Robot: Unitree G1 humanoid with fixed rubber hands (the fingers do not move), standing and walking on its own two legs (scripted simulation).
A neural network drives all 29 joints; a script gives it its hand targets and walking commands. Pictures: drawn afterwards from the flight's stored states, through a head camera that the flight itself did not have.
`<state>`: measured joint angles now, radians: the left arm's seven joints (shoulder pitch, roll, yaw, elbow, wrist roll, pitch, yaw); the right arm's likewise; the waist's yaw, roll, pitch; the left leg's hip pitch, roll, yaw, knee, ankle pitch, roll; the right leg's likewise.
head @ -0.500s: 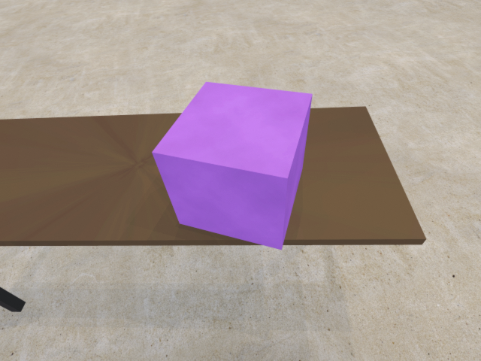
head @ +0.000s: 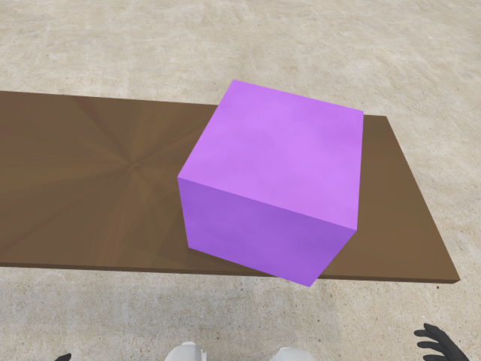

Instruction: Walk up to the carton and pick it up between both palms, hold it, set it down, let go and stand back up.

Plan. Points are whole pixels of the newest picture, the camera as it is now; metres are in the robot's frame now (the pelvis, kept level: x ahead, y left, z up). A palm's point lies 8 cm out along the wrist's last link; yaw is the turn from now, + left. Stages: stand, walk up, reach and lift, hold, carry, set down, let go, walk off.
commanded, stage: walk up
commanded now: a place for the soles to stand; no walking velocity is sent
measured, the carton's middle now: (271, 183) +0.43 -0.04 +0.01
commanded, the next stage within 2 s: none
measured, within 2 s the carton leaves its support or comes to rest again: neither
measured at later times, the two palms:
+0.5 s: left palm out of the picture +0.13 +0.27 -0.09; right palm out of the picture +0.09 -0.38 -0.09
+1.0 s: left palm out of the picture +0.07 +0.27 -0.08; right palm out of the picture +0.07 -0.37 -0.07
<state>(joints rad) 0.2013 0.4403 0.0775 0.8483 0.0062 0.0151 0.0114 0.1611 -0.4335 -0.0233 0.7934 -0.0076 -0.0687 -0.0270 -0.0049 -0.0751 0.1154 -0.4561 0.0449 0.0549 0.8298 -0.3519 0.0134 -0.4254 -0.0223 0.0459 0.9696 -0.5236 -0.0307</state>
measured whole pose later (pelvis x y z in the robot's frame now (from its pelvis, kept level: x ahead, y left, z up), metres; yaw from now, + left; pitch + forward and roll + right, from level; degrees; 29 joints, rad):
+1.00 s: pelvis -0.02 -0.05 +0.03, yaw +1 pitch -2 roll -1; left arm 0.11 0.40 0.07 1.01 0.02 0.00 -0.03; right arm 0.12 -0.41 -0.01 1.04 -0.01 -0.05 -0.01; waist 0.00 -0.01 0.06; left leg -0.30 0.00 -0.06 0.59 -0.25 -0.02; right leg -0.22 0.01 -0.03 0.57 -0.31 -0.01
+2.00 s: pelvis -0.01 -0.06 +0.03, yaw +3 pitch -2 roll -1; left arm 0.08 0.42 0.09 0.97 0.01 0.05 -0.03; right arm 0.13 -0.43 0.00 1.00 -0.02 -0.03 -0.04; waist 0.01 -0.03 0.10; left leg -0.29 0.01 -0.10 0.55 -0.24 -0.05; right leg -0.19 0.01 -0.08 0.54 -0.32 -0.03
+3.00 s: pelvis +0.01 -0.10 +0.03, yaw +3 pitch -2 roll +0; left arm 0.14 0.36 0.04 0.94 0.00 -0.01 0.00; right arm 0.07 -0.41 -0.02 0.93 -0.01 -0.02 -0.01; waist 0.01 0.02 0.09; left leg -0.26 0.04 -0.03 0.57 -0.28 -0.05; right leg -0.18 0.05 0.03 0.59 -0.37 -0.04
